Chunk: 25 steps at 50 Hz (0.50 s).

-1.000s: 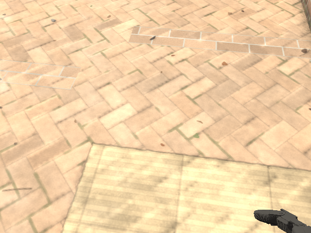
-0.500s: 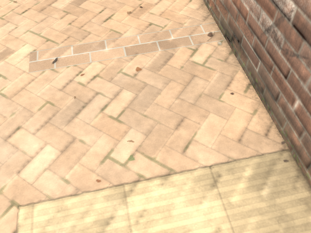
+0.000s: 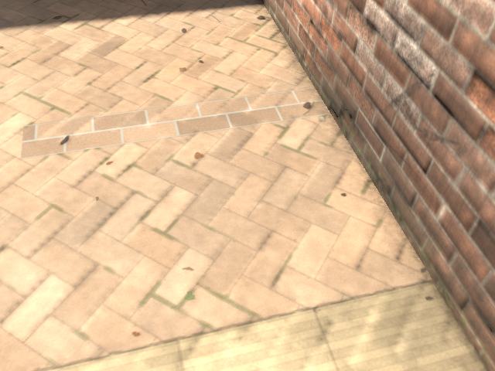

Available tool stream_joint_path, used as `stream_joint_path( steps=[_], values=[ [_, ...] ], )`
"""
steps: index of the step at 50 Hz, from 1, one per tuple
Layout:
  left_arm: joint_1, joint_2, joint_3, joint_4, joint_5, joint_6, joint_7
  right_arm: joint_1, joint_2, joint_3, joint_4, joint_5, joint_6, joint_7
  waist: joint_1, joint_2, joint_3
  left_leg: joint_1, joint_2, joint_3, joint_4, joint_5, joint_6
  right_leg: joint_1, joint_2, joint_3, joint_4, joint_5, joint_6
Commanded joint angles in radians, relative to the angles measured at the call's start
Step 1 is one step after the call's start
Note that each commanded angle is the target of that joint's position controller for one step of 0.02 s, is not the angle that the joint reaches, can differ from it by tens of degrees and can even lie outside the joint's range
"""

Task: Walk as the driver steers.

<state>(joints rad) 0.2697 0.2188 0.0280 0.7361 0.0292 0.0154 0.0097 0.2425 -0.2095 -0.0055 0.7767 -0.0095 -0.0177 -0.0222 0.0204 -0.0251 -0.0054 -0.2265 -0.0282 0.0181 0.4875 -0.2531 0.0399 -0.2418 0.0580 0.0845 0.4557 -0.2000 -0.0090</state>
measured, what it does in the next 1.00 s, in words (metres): walks ahead: left foot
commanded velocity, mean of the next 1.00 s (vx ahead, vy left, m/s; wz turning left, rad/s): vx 0.22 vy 0.00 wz -0.01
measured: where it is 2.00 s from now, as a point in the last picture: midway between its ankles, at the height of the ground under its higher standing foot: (232, 288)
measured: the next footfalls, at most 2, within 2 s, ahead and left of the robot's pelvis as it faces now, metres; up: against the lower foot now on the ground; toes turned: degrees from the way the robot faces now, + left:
left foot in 1.00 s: +0.36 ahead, +0.12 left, +0.00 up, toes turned +4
right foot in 1.54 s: +0.69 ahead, -0.04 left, +0.00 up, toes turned -4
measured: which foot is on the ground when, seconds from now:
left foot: down 0.00-0.56, up 0.58-0.98, down 1.00-1.00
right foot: down 0.00-1.00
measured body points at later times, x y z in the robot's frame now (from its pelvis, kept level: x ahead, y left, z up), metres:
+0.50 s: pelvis +0.01 +0.00 +0.00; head +0.00 -0.01 +0.45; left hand +0.08 +0.25 -0.13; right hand +0.07 -0.27 -0.13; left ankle +0.00 +0.09 -0.74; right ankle +0.02 -0.11 -0.73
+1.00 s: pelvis +0.21 +0.03 -0.02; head +0.24 +0.04 +0.43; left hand +0.12 +0.27 -0.16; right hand +0.44 -0.20 -0.10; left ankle +0.32 +0.12 -0.74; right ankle +0.03 -0.10 -0.73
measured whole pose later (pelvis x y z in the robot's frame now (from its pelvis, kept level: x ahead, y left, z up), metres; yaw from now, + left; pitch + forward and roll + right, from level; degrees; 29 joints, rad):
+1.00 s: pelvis +0.21 +0.03 -0.02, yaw +0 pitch +1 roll -1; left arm 0.51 0.22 0.04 1.00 0.02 -0.08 0.01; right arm 0.02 -0.23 -0.04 0.74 -0.04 -0.05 0.03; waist 0.08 0.00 0.03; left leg -0.46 0.01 0.08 0.54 -0.13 0.09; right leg 0.09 0.01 0.03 0.38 -0.45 -0.02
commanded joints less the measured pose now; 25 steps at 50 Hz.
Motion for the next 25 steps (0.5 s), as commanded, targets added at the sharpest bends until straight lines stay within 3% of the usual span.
stream_joint_path(
  steps=[1,4,17,18,19,21,22,23,24,25],
  values=[
    [0.014,0.086,0.018,-0.045,-0.009,-0.013,0.006,0.017,-0.133,-0.039,-0.047,0.001,-0.001,0.000,-0.006,0.050,-0.007,0.020,0.110,-0.127,-0.114,0.106,0.039,0.006,-0.077,0.079,-0.046,0.099,-0.030],
    [0.002,0.089,0.016,-0.034,-0.001,-0.007,0.010,-0.002,-0.125,-0.038,-0.048,-0.004,0.011,0.004,-0.010,0.014,0.024,-0.006,0.116,-0.135,-0.128,0.044,0.044,0.002,-0.075,0.084,-0.069,0.063,-0.032],
    [0.006,0.103,0.015,0.018,-0.003,-0.013,0.016,-0.010,-0.125,-0.039,0.010,-0.002,0.006,0.006,-0.010,0.023,0.022,0.004,0.105,-0.132,-0.154,0.012,0.038,0.023,-0.092,0.095,-0.096,0.046,-0.039],
    [0.025,0.094,0.012,0.032,-0.003,-0.012,0.015,0.009,-0.121,-0.038,0.022,-0.002,0.007,0.007,-0.012,0.033,-0.003,0.011,0.100,-0.134,-0.173,-0.106,0.041,0.033,-0.079,0.085,-0.100,-0.063,-0.042],
    [0.033,0.103,0.017,0.037,0.002,-0.010,0.013,0.023,-0.141,-0.046,0.029,-0.002,0.011,0.010,-0.017,0.053,0.018,0.002,0.092,-0.145,-0.179,-0.261,0.055,-0.003,-0.049,0.061,-0.068,-0.221,-0.052],
    [0.009,0.105,0.018,0.023,0.015,-0.008,0.001,0.054,-0.176,-0.058,0.037,-0.003,0.020,0.016,-0.034,0.092,0.095,-0.025,0.143,-0.240,-0.244,-0.515,0.106,-0.123,-0.016,0.027,-0.002,-0.372,-0.069],
    [-0.006,0.088,0.014,0.015,0.015,-0.014,-0.005,0.079,-0.192,-0.065,0.047,-0.001,0.019,0.018,-0.039,0.129,0.115,-0.012,0.202,-0.319,-0.297,-0.570,0.139,-0.155,-0.001,-0.020,0.061,-0.309,-0.067],
    [-0.009,0.071,0.009,0.015,0.017,-0.021,-0.011,0.082,-0.208,-0.074,0.055,-0.002,0.017,0.018,-0.035,0.158,0.123,-0.005,0.262,-0.381,-0.344,-0.579,0.170,-0.157,0.004,-0.084,0.127,-0.208,-0.062],
    [-0.004,0.071,0.009,0.019,0.019,-0.033,-0.014,0.070,-0.205,-0.076,0.055,-0.002,0.012,0.020,-0.031,0.150,0.117,-0.030,0.287,-0.394,-0.362,-0.528,0.185,-0.121,-0.017,-0.100,0.157,-0.159,-0.063],
    [0.024,0.072,0.011,0.029,0.015,-0.044,-0.018,0.037,-0.200,-0.076,0.050,-0.002,0.007,0.025,-0.009,0.142,0.100,-0.057,0.273,-0.362,-0.358,-0.472,0.181,-0.058,-0.023,-0.107,0.137,-0.154,-0.071]
  ],
)
Velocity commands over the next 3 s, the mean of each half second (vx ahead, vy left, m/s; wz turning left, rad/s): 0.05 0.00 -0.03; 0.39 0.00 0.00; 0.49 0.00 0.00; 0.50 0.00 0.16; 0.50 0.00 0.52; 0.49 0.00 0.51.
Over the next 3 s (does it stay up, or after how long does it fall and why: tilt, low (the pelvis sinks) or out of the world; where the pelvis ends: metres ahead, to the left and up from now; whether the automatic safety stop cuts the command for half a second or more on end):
stays up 1.31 0.22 0.01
